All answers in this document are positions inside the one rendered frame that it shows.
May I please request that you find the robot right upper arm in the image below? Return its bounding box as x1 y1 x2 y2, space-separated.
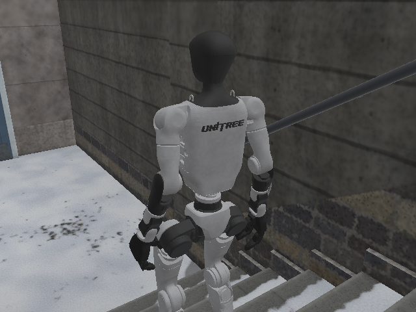
236 96 273 175

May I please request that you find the right robot hand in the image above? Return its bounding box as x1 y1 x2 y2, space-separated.
235 212 267 251

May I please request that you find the left robot thigh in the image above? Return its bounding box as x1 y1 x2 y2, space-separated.
153 219 196 312

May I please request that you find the left robot forearm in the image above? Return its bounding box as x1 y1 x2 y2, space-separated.
136 174 172 242

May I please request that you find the robot left upper arm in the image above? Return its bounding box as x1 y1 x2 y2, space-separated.
153 103 188 195

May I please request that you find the robot left shin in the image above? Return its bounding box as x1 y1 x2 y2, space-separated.
158 290 184 312

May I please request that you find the right robot forearm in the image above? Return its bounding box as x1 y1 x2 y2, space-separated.
248 163 274 217

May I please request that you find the left robot hand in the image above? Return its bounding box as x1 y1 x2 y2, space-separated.
129 233 163 271

